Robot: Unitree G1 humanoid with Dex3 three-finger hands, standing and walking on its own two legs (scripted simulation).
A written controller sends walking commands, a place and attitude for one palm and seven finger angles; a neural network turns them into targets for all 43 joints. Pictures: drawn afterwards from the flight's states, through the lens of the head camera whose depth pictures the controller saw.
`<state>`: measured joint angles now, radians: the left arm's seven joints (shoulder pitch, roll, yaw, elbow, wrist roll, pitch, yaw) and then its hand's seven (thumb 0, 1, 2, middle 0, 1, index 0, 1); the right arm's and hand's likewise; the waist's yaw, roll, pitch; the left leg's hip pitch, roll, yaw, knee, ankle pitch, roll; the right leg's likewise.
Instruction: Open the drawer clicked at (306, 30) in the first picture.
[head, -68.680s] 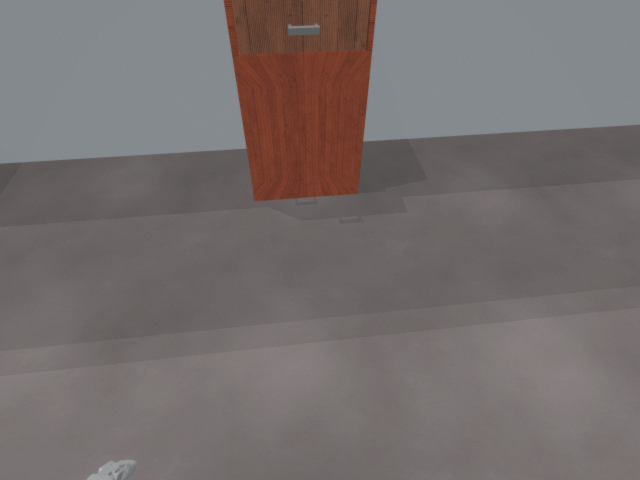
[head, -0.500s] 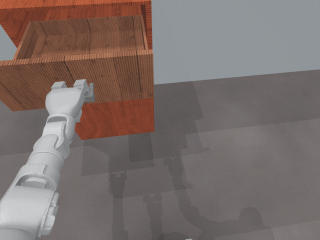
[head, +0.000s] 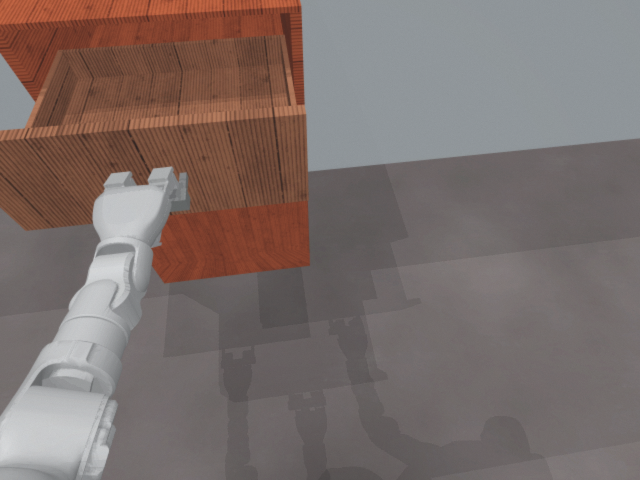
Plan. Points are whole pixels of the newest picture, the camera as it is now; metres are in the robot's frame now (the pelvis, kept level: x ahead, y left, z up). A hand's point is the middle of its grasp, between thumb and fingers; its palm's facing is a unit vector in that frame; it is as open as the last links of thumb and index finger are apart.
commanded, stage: pull the drawer open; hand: left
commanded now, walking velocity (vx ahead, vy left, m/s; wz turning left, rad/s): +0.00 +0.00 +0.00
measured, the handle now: (150, 192) +0.50 +0.24 +0.04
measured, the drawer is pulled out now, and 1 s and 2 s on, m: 0.27 0.30 0.27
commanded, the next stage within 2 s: none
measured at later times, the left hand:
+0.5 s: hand (149, 255) +0.41 +0.23 +0.02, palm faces -0.02 -0.06 -1.00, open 6.3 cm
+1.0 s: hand (149, 250) +0.41 +0.23 +0.02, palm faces -0.06 -0.01 -1.00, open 6.0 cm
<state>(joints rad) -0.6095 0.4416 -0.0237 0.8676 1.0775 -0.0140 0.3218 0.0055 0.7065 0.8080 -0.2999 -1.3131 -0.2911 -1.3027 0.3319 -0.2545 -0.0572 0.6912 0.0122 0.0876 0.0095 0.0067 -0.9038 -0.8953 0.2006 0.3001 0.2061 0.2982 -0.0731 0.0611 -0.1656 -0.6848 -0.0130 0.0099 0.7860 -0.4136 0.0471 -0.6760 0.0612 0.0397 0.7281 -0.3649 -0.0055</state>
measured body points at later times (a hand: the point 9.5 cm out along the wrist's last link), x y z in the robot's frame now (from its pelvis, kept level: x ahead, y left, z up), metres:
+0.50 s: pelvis +0.02 +0.00 +0.01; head +0.09 +0.00 +0.45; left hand +0.40 +0.23 +0.07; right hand +0.14 -0.26 -0.11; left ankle -0.03 +0.09 -0.70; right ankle -0.02 -0.12 -0.71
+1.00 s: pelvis -0.01 -0.02 +0.00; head +0.06 -0.03 +0.44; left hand +0.41 +0.23 +0.07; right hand +0.06 -0.28 -0.13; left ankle -0.03 +0.09 -0.71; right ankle -0.02 -0.12 -0.71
